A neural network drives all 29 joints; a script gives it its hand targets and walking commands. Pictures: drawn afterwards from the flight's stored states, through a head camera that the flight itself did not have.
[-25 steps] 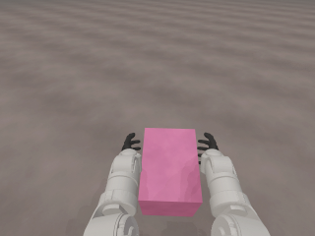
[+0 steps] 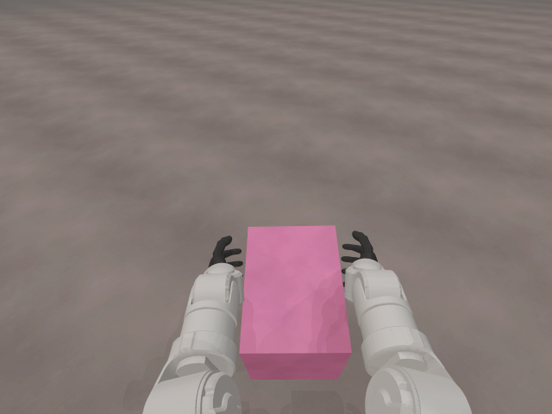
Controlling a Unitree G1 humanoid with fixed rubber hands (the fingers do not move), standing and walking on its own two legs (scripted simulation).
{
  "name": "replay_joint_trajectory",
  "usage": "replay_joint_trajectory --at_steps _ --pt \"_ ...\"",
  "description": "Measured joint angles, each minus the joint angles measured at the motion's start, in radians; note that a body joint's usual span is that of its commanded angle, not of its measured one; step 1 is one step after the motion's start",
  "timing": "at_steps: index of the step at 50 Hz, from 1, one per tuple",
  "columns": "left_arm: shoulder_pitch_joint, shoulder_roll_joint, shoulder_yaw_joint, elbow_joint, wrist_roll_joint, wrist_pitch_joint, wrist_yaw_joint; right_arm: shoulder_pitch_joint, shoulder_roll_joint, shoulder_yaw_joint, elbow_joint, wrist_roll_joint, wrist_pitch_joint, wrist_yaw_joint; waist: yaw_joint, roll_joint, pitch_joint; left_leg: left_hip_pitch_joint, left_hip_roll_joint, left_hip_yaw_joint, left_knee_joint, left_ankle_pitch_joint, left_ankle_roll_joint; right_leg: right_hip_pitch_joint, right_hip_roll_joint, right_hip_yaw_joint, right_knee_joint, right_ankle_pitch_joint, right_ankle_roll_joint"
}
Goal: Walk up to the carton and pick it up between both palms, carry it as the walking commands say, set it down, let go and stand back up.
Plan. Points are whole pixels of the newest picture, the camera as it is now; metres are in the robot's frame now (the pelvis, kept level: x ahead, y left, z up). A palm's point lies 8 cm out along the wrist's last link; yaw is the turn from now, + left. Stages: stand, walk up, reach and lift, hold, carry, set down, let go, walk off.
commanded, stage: reach and lift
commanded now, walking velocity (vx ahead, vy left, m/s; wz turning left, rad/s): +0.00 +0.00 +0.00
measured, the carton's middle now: (292, 302) +0.33 +0.00 -0.04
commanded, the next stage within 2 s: hold in 0.44 s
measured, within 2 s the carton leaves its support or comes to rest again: neither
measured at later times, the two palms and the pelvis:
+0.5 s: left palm (227, 284) +0.31 +0.11 +0.05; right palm (375, 276) +0.31 -0.13 +0.06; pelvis +0.01 -0.01 +0.00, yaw +0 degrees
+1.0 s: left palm (224, 287) +0.30 +0.11 +0.05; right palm (373, 276) +0.31 -0.12 +0.06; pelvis +0.00 -0.01 +0.00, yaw +1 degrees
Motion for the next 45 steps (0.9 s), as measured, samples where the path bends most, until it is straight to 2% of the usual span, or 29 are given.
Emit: replay_joint_trajectory --at_steps 14,24,31,36,42,45 --pt "0.045 -0.008 -0.045 -0.043 -0.032 -0.011 0.014 0.047 -0.016 0.063 -0.047 0.028 0.003 0.012 -0.003 0.001 -0.026 0.001 0.007 -0.009 -0.017 0.002 -0.007 0.001 0.004 -0.008 -0.017 0.003 -0.008" --pt "0.08 0.001 -0.04 -0.05 -0.011 0.022 -0.054 0.055 -0.019 0.06 -0.023 0.03 0.022 0.013 -0.005 0.006 -0.019 0.025 0.012 -0.011 -0.008 -0.009 -0.013 0.024 0.011 -0.011 -0.006 -0.006 -0.016" --pt "0.095 0.001 -0.096 -0.092 -0.054 0.042 0.03 0.084 -0.029 0.132 -0.051 0.061 0.028 0.007 -0.008 0.015 -0.027 0.024 0.01 -0.024 -0.013 -0.002 -0.016 0.025 0.009 -0.024 -0.012 -0.003 -0.019" --pt "0.085 -0.003 -0.073 -0.06 -0.029 0.045 0.012 0.079 -0.027 0.103 -0.029 0.043 0.036 0.015 -0.006 0.006 -0.043 0.039 0.01 -0.027 -0.022 0.0 -0.018 0.039 0.007 -0.027 -0.016 -0.004 -0.021" --pt "0.09 0.0 -0.045 -0.037 -0.014 0.044 -0.039 0.075 -0.026 0.082 -0.012 0.034 0.046 0.012 -0.003 0.0 -0.042 0.049 0.012 -0.026 -0.015 -0.004 -0.017 0.051 0.009 -0.027 -0.013 -0.005 -0.02" --pt "0.103 0.003 -0.058 -0.056 -0.025 0.044 -0.04 0.073 -0.025 0.095 -0.019 0.039 0.046 0.01 -0.01 0.002 -0.033 0.047 0.011 -0.027 -0.01 -0.005 -0.017 0.051 0.009 -0.028 -0.013 -0.004 -0.02"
